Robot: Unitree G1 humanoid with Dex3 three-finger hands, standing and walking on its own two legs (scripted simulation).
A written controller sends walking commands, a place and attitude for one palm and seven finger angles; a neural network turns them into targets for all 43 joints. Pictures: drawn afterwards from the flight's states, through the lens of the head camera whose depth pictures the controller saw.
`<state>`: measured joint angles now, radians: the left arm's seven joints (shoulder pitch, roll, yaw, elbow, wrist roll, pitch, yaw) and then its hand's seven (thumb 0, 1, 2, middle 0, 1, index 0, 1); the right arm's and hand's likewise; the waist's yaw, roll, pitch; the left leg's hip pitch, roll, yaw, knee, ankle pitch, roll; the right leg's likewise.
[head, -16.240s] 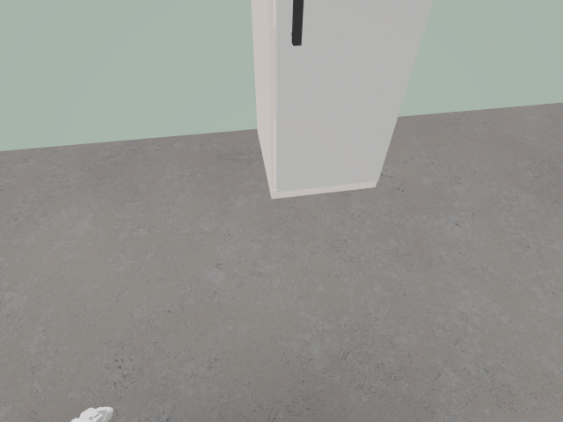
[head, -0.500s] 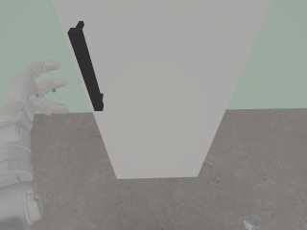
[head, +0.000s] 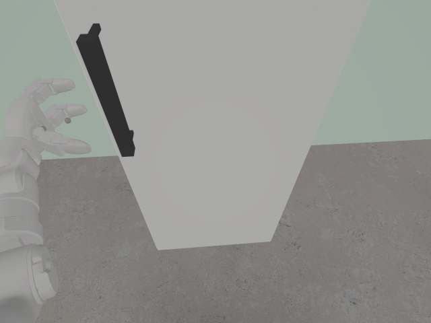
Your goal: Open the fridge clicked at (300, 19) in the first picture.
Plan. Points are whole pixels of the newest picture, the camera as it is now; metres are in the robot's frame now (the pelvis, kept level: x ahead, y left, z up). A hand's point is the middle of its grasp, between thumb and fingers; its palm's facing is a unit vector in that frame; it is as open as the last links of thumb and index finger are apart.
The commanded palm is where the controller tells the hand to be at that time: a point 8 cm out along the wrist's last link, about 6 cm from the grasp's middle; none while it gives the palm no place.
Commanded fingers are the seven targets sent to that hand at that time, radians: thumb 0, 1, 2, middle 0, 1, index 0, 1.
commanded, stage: move the hooked fingers beside the handle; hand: left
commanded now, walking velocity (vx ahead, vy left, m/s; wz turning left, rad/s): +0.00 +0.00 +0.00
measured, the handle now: (114, 98) +0.49 +0.20 +0.17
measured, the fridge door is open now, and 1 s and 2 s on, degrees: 0 0 0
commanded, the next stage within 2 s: feel for the door with the fingertips in 0.50 s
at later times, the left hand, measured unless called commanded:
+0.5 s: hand (68, 122) +0.41 +0.26 +0.17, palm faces +0.11 -0.99 +0.02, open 14.0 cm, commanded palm +0.38 +0.31 +0.17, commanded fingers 0.00 -0.50 0.30 -0.30 -1.20 -0.30 -1.20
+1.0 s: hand (89, 123) +0.41 +0.22 +0.17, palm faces +0.10 -0.99 +0.02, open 14.0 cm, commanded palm +0.38 +0.27 +0.17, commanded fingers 0.00 -0.50 0.30 -0.30 -1.20 -0.30 -1.20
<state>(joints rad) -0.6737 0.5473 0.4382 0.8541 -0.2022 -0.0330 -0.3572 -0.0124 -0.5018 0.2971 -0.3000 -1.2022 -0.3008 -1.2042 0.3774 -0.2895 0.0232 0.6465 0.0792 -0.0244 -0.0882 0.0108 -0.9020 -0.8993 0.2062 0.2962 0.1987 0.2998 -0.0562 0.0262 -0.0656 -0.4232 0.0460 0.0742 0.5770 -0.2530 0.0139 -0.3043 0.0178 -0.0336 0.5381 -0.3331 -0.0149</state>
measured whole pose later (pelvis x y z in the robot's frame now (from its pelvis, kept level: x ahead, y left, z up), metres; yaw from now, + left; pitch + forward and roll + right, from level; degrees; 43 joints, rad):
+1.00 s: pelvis -0.01 +0.00 +0.00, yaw +1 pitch +4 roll -1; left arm -0.64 0.42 0.35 0.71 -0.20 0.03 -0.23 -0.01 -0.50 0.30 -0.30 -1.20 -0.30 -1.20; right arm 0.31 -0.27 0.03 0.65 0.08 -0.04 -0.09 0.01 -0.90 -0.90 0.21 0.30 0.20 0.30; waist -0.04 0.03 -0.06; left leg -0.39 0.04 0.06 0.56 -0.24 0.01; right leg -0.27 0.02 -0.05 0.53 -0.33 -0.02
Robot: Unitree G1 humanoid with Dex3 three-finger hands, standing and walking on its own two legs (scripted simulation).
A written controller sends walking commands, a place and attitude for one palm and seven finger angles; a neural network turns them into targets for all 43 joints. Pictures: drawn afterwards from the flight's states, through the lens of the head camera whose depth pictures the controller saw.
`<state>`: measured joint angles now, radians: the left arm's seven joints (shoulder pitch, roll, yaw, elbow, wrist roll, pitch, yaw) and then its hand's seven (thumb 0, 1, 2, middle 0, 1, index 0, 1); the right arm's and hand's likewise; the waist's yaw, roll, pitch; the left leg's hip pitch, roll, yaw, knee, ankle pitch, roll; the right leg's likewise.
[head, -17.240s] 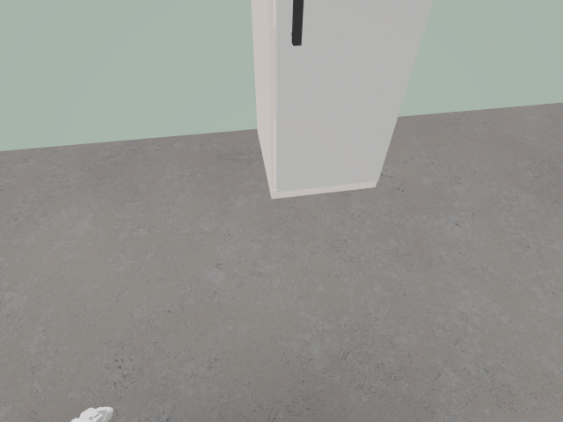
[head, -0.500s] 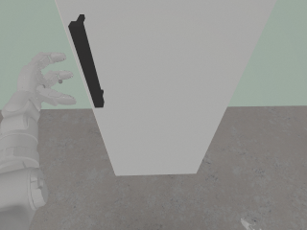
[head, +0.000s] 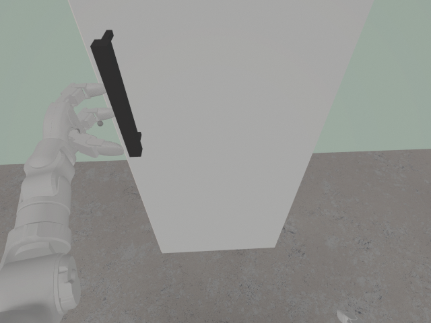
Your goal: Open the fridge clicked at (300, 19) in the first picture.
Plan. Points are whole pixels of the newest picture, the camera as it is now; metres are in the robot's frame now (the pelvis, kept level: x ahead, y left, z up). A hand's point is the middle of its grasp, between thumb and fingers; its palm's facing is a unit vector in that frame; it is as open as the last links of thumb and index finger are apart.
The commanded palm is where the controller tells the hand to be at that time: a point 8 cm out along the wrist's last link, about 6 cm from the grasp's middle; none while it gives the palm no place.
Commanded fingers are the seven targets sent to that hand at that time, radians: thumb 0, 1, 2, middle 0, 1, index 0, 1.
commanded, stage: feel for the door with the fingertips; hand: left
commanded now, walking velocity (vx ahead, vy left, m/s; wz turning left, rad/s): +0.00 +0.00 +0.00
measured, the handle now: (123, 100) +0.50 +0.20 +0.17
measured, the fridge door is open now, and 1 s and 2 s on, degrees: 0 0 0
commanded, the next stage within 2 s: slide the fingers in behind the handle in 0.62 s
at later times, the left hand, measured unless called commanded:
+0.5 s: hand (108, 111) +0.45 +0.21 +0.18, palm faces +0.08 -1.00 +0.02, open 14.0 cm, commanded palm +0.42 +0.27 +0.17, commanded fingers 0.00 -0.50 0.30 -0.30 -1.20 -0.30 -1.20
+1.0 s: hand (101, 115) +0.44 +0.22 +0.18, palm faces +0.08 -1.00 +0.01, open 14.0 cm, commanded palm +0.41 +0.27 +0.17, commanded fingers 0.00 -0.50 0.30 -0.30 -1.20 -0.30 -1.20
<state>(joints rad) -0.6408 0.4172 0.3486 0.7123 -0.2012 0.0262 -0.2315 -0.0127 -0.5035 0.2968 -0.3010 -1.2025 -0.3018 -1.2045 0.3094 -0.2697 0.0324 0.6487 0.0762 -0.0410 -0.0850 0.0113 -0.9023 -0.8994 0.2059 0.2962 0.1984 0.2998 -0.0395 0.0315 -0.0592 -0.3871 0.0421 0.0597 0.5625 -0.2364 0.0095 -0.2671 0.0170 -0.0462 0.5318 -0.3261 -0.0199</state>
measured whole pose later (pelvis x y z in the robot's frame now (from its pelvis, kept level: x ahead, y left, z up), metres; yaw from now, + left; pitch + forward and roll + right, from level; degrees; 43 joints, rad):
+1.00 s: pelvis +0.01 +0.00 +0.00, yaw +0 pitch +5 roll -1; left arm -0.71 0.45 0.36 0.82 -0.19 -0.02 -0.24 -0.01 -0.50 0.30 -0.31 -1.21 -0.31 -1.21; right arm 0.34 -0.28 0.02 0.66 0.08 -0.02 -0.08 0.01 -0.90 -0.90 0.21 0.30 0.20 0.30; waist -0.05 0.03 -0.06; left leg -0.41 0.04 0.06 0.58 -0.25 0.01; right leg -0.29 0.02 -0.04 0.54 -0.34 -0.02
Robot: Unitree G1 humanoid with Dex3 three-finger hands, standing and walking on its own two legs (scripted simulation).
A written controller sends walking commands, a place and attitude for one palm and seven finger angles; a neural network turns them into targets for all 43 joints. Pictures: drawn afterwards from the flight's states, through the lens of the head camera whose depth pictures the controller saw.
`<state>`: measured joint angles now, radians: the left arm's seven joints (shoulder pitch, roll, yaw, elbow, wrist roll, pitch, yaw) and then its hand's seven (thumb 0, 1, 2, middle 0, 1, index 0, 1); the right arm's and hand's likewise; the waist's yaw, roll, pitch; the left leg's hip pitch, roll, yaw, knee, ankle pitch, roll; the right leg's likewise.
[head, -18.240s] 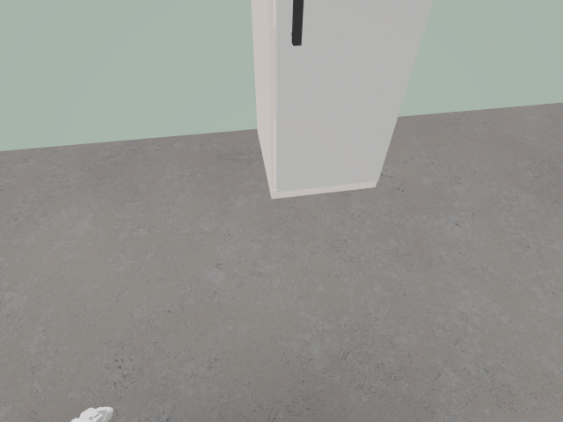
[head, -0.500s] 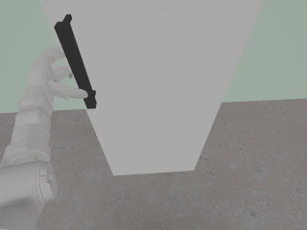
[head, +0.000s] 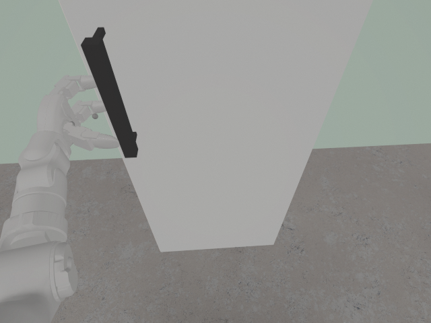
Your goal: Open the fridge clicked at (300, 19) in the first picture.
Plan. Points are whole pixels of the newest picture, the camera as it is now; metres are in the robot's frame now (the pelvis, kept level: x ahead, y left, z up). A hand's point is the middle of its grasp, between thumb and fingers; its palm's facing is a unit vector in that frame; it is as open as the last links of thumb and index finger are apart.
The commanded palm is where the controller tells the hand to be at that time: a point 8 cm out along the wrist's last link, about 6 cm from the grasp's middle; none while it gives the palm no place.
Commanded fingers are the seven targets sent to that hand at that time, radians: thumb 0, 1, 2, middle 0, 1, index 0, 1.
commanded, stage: slide the fingers in behind the handle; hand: left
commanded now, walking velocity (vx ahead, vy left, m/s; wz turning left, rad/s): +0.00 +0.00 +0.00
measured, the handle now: (117, 100) +0.49 +0.20 +0.17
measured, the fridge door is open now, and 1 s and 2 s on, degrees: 0 0 0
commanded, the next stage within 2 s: grip the handle and tug to test in 1.54 s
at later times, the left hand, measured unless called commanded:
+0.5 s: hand (115, 115) +0.43 +0.19 +0.18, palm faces +0.07 -1.00 +0.02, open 14.0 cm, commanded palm +0.40 +0.24 +0.17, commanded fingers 0.00 -0.50 0.30 -0.30 -1.20 -0.30 -1.20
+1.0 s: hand (123, 116) +0.43 +0.18 +0.17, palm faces +0.08 -1.00 +0.01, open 14.0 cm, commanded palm +0.41 +0.23 +0.17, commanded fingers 0.00 -0.50 0.30 -0.30 -1.20 -0.30 -1.20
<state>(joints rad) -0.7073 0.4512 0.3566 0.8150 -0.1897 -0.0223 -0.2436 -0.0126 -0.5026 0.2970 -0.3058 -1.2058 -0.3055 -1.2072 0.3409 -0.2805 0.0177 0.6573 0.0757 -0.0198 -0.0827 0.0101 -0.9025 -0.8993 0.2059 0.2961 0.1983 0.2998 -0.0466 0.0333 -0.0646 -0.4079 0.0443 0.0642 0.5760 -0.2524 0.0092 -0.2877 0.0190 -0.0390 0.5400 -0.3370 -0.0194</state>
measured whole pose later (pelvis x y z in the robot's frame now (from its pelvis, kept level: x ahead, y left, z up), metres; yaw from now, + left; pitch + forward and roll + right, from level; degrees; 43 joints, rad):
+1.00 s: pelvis +0.00 -0.01 +0.00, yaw +0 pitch +4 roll +0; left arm -0.71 0.34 0.28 0.75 -0.18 0.01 -0.13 -0.01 -0.50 0.30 -0.30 -1.20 -0.30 -1.20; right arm 0.30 -0.27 0.02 0.68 0.07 -0.03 -0.08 0.01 -0.90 -0.90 0.21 0.30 0.20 0.30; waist -0.04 0.03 -0.05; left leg -0.37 0.04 0.05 0.54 -0.23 0.00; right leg -0.25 0.02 -0.05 0.52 -0.33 -0.03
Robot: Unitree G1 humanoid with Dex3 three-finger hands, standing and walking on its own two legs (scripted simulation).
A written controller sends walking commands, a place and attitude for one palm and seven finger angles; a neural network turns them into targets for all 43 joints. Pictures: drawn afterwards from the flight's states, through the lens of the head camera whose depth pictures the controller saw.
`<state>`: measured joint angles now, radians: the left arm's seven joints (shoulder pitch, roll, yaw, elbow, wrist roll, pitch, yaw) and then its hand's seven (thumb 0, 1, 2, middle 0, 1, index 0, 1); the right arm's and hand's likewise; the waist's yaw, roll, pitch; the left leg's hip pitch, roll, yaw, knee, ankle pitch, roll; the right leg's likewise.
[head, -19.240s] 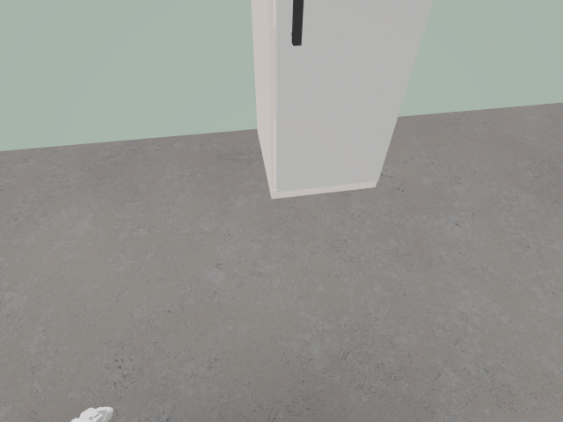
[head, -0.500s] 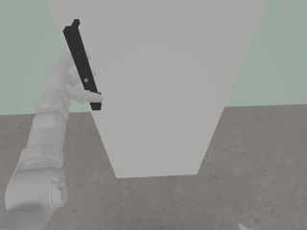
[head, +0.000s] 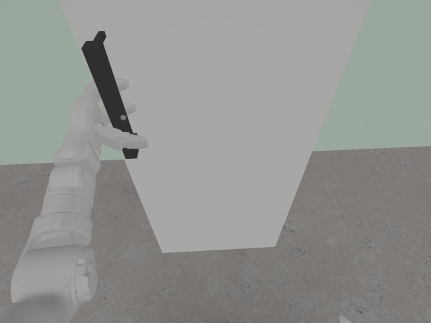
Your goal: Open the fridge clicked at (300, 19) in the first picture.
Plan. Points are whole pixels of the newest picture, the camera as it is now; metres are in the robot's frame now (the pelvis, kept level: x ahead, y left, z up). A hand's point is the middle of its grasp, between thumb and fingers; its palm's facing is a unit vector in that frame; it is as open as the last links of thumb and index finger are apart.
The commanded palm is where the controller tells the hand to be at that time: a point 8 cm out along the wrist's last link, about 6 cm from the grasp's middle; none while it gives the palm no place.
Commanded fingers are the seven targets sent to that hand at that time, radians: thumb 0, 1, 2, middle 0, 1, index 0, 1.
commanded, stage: slide the fingers in behind the handle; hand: left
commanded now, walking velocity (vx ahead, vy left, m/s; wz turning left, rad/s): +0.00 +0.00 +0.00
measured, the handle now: (118, 102) +0.49 +0.21 +0.16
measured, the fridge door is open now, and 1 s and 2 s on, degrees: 0 0 0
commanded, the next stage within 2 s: grip the handle and tug to test in 0.54 s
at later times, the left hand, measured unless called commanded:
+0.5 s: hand (122, 117) +0.44 +0.18 +0.17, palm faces +0.07 -1.00 +0.01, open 14.0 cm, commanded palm +0.41 +0.23 +0.17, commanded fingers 0.00 -0.50 0.30 -0.30 -1.20 -0.30 -1.20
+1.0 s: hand (123, 117) +0.44 +0.18 +0.17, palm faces +0.09 -1.00 +0.01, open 10.9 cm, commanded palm +0.41 +0.23 +0.17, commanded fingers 0.00 0.39 0.68 -0.40 -1.33 -0.40 -1.33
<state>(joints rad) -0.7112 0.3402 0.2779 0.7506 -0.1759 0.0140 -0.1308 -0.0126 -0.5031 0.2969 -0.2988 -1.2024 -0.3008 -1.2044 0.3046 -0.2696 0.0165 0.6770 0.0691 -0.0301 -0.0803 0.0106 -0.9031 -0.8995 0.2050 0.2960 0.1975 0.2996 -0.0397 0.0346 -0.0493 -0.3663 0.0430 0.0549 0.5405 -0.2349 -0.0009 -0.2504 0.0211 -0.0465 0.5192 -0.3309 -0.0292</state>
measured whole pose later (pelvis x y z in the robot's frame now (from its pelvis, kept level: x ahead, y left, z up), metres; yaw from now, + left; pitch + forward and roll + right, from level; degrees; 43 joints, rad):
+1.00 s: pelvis +0.00 +0.00 +0.00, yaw +0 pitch +3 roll +0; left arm -0.72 0.32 0.26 0.75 -0.17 0.02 -0.10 -0.01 -0.05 0.49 -0.33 -1.27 -0.35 -1.27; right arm 0.30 -0.26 0.02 0.69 0.07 -0.03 -0.08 0.01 -0.90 -0.90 0.21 0.30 0.20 0.30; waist -0.03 0.03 -0.04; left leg -0.35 0.04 0.05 0.53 -0.23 0.00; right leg -0.23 0.02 -0.05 0.50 -0.32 -0.02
